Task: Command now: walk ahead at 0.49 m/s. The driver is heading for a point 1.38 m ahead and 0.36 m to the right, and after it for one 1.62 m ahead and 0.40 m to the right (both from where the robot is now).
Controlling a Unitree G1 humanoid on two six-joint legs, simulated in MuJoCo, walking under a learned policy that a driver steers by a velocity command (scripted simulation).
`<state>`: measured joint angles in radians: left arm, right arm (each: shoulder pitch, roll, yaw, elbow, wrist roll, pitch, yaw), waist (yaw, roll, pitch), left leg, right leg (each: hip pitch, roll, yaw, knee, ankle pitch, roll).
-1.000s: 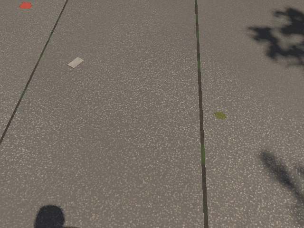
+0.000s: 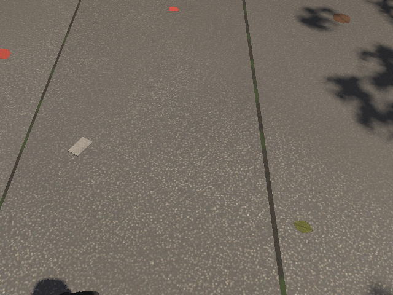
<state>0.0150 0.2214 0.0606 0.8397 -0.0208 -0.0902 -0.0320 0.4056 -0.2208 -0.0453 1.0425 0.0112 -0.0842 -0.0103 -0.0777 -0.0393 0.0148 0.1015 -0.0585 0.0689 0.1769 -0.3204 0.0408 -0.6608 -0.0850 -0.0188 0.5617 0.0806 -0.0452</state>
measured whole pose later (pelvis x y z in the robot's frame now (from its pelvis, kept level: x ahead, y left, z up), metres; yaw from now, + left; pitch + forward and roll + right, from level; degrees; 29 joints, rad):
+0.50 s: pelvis +0.29 -0.02 +0.01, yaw +0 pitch +1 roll -2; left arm 0.35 0.24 0.06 0.97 -0.01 -0.09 0.00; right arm 0.05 -0.25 -0.06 0.89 0.01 -0.08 0.00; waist 0.07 0.04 0.01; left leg -0.66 0.13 -0.03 0.63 0.07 0.01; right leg -0.01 0.06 -0.06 0.20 -0.22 -0.05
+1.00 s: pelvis +0.56 +0.03 +0.01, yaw -13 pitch +1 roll +2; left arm 0.14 0.27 0.09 0.85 -0.02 -0.03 -0.01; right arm 0.31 -0.24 -0.08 0.98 -0.02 -0.10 -0.02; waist -0.06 -0.04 0.01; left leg -0.01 -0.02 0.23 0.23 -0.23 0.03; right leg -0.70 -0.13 0.05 0.85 -0.01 -0.03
